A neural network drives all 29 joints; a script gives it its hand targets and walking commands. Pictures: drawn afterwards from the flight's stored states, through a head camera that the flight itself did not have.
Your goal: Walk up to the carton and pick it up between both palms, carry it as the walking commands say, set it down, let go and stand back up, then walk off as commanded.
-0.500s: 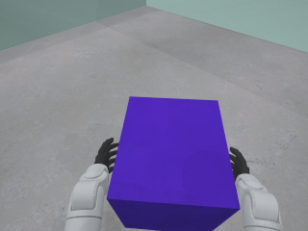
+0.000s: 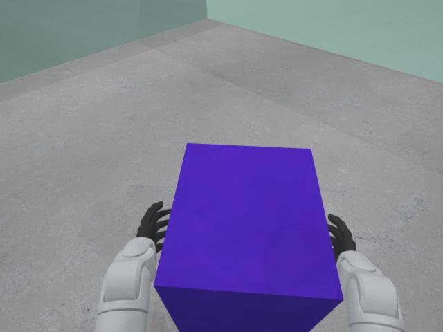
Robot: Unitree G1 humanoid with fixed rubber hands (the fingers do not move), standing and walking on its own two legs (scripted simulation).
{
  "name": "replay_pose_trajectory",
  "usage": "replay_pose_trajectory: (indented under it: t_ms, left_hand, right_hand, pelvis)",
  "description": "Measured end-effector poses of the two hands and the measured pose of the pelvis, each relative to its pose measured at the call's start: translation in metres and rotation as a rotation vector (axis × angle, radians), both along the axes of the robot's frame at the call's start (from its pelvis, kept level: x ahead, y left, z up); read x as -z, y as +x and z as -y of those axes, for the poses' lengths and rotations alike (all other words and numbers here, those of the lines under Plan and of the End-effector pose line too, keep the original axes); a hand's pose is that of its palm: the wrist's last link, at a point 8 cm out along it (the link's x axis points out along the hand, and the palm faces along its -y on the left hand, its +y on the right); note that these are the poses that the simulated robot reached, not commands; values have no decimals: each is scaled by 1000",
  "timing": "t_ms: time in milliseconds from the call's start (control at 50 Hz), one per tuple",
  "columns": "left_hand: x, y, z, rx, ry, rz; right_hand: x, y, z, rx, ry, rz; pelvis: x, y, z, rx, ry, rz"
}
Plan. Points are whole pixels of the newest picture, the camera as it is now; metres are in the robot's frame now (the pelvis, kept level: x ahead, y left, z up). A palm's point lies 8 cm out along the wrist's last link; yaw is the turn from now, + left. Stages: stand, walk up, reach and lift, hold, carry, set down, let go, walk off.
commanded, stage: hold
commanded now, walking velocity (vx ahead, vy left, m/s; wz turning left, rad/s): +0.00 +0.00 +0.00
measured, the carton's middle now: (243, 243) +0.31 -0.02 -0.03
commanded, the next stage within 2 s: set down in 0.10 s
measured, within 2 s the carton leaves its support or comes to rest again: neither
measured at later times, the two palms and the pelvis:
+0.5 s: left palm (144, 259) +0.26 +0.17 +0.00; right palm (327, 267) +0.25 -0.18 -0.02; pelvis -0.02 +0.01 +0.00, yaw +1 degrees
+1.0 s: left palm (173, 258) +0.31 +0.13 -0.08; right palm (333, 271) +0.28 -0.21 -0.10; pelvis -0.03 +0.00 -0.03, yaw +1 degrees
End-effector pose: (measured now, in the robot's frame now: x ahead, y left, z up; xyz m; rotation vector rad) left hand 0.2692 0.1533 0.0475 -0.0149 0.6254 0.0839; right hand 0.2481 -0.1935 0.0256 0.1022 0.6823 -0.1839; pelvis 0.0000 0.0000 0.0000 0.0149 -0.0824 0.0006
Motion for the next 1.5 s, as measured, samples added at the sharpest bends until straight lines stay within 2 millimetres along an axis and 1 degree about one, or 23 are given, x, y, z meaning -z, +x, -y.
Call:
replay_pose_trajectory:
  t_ms: [200, 260, 320, 440, 520, 580, 640, 740, 840, 940, 1040, 1180, 1320, 1400, 1500]
  left_hand:
    - [0, -4, -4, -20, -30, -3]
    - [3, -6, -6, -26, -36, -5]
    - [12, -8, -9, -26, -34, -26]
    - [42, -11, -14, -38, -34, -104]
    - [54, -2, -17, -51, -38, -91]
    - [56, 10, -16, -51, -39, -58]
    - [57, 23, -11, -36, -35, -38]
    - [69, 36, 4, -4, -38, -52]
    - [91, 37, 14, 16, -30, -87]
    - [117, 36, 17, 17, -23, -96]
    - [140, 39, 20, 14, -20, -79]
    - [159, 51, 21, 6, -30, -36]
    - [176, 62, 19, -10, -59, -28]
    - [191, 68, 18, -15, -71, -44]
    - [215, 73, 19, -16, -75, -67]
  right_hand:
    - [-2, -2, -3, -6, -5, -2]
    - [1, -4, -6, -16, -11, -5]
    - [10, -7, -8, -33, -23, -26]
    - [39, -5, -13, -64, -34, -107]
    - [48, 9, -15, -76, -36, -93]
    - [50, 22, -14, -75, -33, -60]
    - [54, 30, -9, -66, -28, -40]
    - [66, 29, 6, -28, -16, -52]
    - [86, 25, 15, -12, -8, -86]
    - [110, 27, 19, -22, -15, -95]
    - [130, 35, 23, -35, -25, -79]
    - [147, 49, 24, -37, -28, -37]
    - [164, 61, 22, -22, -8, -28]
    - [179, 65, 22, -16, -2, -42]
    - [202, 70, 22, -19, -3, -65]
  pelvis:
    - [-2, -1, -3, 2, -6, 2]
    - [-2, -3, -5, 3, -10, 2]
    - [-3, -5, -6, 3, -12, 4]
    - [-1, -12, -8, -8, -16, 3]
    - [2, -17, -7, -21, -20, -41]
    - [4, -19, -7, -24, -22, -79]
    - [6, -20, -6, -26, -22, -117]
    - [8, -18, -5, -25, -21, -178]
    - [12, -19, -2, -17, -13, -248]
    - [22, -26, 1, -15, -7, -332]
    - [37, -35, 4, -14, -1, -417]
    - [60, -48, 5, -13, 2, -495]
    - [78, -57, 2, -6, 0, -547]
    - [88, -59, 0, -6, -1, -584]
    - [101, -58, -1, -8, -1, -647]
